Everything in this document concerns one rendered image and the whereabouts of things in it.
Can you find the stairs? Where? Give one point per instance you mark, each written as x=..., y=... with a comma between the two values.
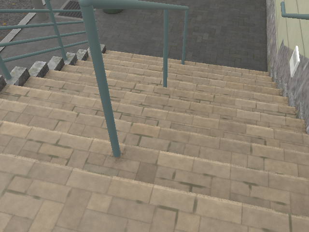
x=215, y=130

